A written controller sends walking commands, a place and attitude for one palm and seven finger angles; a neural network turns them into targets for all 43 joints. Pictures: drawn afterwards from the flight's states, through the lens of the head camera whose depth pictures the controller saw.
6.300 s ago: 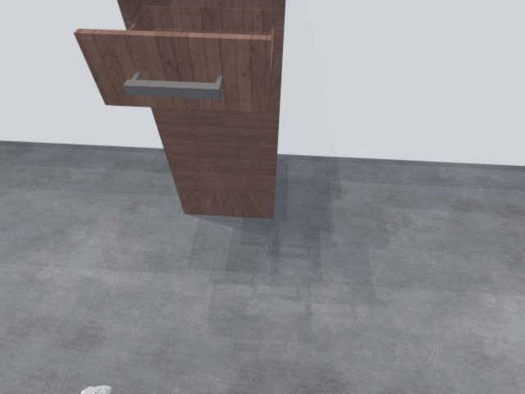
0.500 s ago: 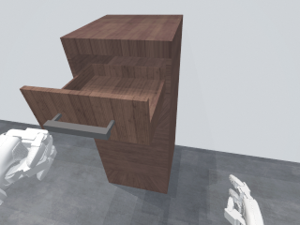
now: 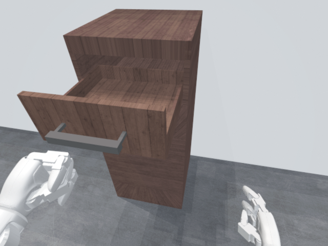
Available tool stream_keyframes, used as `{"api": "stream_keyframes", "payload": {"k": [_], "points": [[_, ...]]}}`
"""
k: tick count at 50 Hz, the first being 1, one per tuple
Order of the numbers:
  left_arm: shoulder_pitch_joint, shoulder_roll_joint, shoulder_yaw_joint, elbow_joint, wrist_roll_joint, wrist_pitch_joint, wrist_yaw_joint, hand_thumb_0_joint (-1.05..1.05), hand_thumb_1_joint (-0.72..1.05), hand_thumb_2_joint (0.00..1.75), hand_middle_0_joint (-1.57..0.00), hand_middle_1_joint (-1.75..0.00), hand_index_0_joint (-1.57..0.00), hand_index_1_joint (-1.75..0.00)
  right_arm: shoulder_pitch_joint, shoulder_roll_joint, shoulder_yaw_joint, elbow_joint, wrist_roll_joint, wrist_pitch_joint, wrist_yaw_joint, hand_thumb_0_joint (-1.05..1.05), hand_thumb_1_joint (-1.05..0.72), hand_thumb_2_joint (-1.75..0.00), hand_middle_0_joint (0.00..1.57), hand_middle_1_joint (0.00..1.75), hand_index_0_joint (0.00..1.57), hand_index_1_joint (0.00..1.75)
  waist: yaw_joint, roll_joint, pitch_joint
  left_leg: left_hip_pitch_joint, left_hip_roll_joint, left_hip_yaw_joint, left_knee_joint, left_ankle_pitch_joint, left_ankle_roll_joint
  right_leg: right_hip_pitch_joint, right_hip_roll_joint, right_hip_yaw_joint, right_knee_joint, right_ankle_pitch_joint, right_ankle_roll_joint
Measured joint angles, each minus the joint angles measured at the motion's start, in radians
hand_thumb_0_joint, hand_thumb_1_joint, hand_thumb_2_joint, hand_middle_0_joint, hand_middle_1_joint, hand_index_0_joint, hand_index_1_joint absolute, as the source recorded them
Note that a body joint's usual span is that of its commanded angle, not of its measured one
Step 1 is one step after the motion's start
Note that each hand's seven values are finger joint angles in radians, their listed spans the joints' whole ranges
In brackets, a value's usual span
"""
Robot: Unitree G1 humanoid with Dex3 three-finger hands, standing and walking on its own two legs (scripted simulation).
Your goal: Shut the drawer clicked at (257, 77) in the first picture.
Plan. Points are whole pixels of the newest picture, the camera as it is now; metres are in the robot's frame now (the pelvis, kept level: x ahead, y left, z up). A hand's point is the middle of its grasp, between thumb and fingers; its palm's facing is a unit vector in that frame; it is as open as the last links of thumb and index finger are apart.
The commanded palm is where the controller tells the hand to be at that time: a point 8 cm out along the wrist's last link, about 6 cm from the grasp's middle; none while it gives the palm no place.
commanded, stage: bring the fist close to the handle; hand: left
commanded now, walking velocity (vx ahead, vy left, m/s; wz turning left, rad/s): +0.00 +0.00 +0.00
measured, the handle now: (87, 136) +0.33 +0.24 +0.13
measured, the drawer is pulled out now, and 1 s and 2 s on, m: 0.27 0.27 0.24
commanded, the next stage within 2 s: push the drawer shut in 1.04 s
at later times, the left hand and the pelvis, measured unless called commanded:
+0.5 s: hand (82, 180) +0.20 +0.20 +0.14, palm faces -0.04 -0.99 -0.12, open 3.3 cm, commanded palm +0.17 +0.25 +0.14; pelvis +0.00 +0.00 +0.00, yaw +0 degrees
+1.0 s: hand (91, 180) +0.21 +0.19 +0.13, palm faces -0.06 -0.99 -0.10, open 3.3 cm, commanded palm +0.18 +0.24 +0.13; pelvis +0.01 +0.00 -0.01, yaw +0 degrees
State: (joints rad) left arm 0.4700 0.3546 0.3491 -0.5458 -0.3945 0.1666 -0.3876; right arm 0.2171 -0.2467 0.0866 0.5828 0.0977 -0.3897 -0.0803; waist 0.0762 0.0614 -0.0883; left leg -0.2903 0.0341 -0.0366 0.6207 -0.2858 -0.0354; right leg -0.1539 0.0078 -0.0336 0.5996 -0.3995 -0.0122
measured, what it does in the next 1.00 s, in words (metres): stands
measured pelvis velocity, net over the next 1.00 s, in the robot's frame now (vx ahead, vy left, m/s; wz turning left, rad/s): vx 0.01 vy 0.00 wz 0.00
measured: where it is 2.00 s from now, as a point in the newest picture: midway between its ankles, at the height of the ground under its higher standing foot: outside the picture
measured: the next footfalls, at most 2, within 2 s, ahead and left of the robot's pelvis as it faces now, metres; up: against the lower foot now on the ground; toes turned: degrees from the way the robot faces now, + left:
none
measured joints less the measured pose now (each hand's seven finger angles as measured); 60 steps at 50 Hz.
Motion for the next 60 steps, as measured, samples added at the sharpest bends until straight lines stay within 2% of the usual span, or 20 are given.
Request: {"api": "stream_keyframes", "payload": {"k": [8,19,29,34,40,60], "points": [[0.007,-0.024,-0.015,0.05,0.015,-0.031,0.035,0.02,0.89,0.9,-1.4,-1.6,-1.4,-1.6,0.011,0.004,-0.011,0.01,-0.007,0.033,0.002,0.01,-0.9,-0.89,0.21,0.3,0.21,0.3,-0.016,0.005,-0.006,-0.018,0.0,0.001,0.009,-0.003,0.001,-0.018,0.0,0.002,0.008,-0.003,0.002],[-0.037,-0.042,-0.067,0.155,0.047,-0.117,0.053,0.02,0.89,0.9,-1.4,-1.6,-1.4,-1.6,0.033,-0.009,-0.033,0.041,-0.02,0.041,-0.011,0.01,-0.9,-0.89,0.21,0.3,0.2,0.3,-0.037,-0.002,0.009,-0.043,-0.001,-0.004,0.027,-0.008,0.0,-0.043,0.0,-0.003,0.03,-0.011,0.0],[-0.072,-0.05,-0.072,0.26,0.053,-0.171,0.055,0.02,0.89,0.9,-1.4,-1.6,-1.4,-1.6,0.038,-0.011,-0.05,0.048,-0.029,0.061,-0.006,0.01,-0.91,-0.89,0.2,0.3,0.2,0.3,-0.059,-0.006,0.009,-0.067,0.001,0.003,0.036,-0.014,0.0,-0.072,0.0,0.003,0.045,-0.019,0.0],[-0.065,-0.073,-0.1,0.276,0.065,-0.207,0.06,0.02,0.89,0.9,-1.4,-1.6,-1.4,-1.6,0.038,-0.012,-0.059,0.044,-0.035,0.071,0.002,0.01,-0.91,-0.89,0.2,0.3,0.2,0.3,-0.064,-0.007,0.007,-0.083,-0.003,0.005,0.047,-0.022,0.002,-0.089,-0.004,0.005,0.058,-0.027,0.003],[-0.049,-0.07,-0.103,0.264,0.072,-0.232,0.068,0.02,0.89,0.9,-1.4,-1.6,-1.4,-1.6,0.036,-0.005,-0.062,0.035,-0.037,0.092,0.007,0.01,-0.91,-0.89,0.2,0.3,0.2,0.3,-0.064,-0.009,0.002,-0.092,-0.005,0.009,0.055,-0.029,0.003,-0.1,-0.007,0.009,0.069,-0.035,0.004],[-0.057,-0.081,-0.126,0.247,0.078,-0.222,0.085,0.02,0.89,0.9,-1.4,-1.6,-1.4,-1.6,0.021,0.001,-0.05,0.011,-0.039,0.128,0.013,0.01,-0.91,-0.89,0.2,0.3,0.2,0.3,-0.058,-0.002,0.002,-0.097,-0.01,0.002,0.06,-0.027,0.005,-0.101,-0.011,0.002,0.073,-0.036,0.005]]}}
